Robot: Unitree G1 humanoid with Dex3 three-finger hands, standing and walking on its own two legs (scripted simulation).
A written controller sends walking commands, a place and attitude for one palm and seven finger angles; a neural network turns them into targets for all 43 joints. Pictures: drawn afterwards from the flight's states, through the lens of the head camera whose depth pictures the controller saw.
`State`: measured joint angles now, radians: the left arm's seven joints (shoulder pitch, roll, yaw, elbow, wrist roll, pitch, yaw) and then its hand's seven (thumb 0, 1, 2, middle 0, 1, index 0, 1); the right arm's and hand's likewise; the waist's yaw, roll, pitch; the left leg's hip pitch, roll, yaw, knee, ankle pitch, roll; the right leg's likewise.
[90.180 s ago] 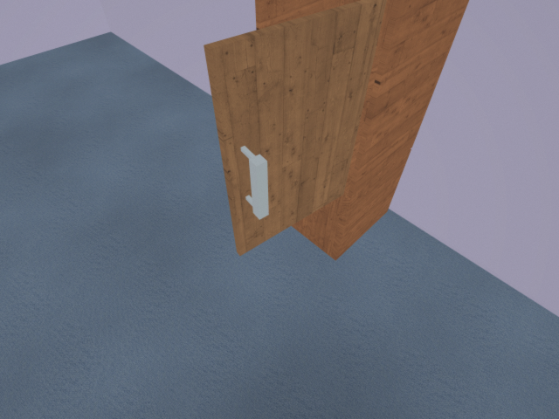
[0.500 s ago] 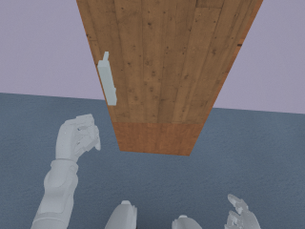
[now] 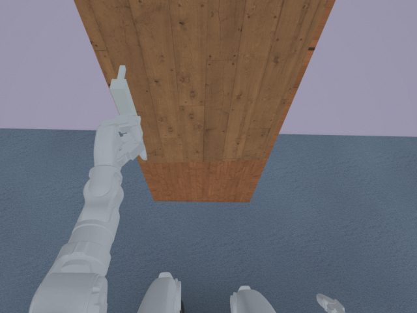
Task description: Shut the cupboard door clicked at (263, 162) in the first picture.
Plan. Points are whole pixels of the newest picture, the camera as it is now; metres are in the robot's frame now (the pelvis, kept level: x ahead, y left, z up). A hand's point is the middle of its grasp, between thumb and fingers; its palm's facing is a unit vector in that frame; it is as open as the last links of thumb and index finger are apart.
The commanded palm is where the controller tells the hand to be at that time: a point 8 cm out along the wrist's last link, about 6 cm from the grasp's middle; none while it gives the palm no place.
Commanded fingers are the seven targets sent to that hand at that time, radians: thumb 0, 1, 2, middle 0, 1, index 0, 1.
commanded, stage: bring the fist close to the handle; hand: left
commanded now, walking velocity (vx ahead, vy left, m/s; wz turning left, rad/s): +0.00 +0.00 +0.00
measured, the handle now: (129, 106) +0.54 +0.17 +0.05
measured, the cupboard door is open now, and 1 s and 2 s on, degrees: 3 0 0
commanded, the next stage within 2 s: push the door shut along its arc in 0.38 s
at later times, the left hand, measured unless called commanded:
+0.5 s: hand (141, 145) +0.42 +0.13 +0.06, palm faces +0.03 -1.00 -0.02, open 3.1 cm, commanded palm +0.40 +0.18 +0.05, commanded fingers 0.00 0.90 0.90 -1.30 -1.50 -1.30 -1.50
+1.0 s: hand (139, 123) +0.48 +0.14 +0.06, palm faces -0.08 -1.00 -0.03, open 3.1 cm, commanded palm +0.48 +0.17 +0.05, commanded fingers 0.00 0.90 0.90 -1.30 -1.50 -1.30 -1.50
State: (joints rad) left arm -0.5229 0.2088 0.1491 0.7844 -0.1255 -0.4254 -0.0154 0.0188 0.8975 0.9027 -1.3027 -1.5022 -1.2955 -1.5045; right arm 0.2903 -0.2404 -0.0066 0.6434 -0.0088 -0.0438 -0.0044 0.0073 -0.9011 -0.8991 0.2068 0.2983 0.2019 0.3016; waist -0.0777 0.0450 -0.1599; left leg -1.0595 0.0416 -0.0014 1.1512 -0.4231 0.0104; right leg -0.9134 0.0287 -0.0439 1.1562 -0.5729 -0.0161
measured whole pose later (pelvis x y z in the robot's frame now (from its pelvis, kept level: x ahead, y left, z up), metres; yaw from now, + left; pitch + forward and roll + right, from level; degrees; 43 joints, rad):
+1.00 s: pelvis -0.01 +0.00 -0.01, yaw +0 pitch +22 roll -3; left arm -0.83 0.34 0.25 1.13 -0.12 -0.50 -0.20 0.01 0.87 0.91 -1.35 -1.50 -1.32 -1.50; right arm 0.36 -0.25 -0.01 0.69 -0.01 0.01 0.00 0.00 -0.90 -0.90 0.21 0.30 0.20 0.30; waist -0.12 0.05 -0.16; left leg -1.18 0.04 -0.01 1.21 -0.43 0.02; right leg -1.02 0.03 -0.05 1.21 -0.58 -0.01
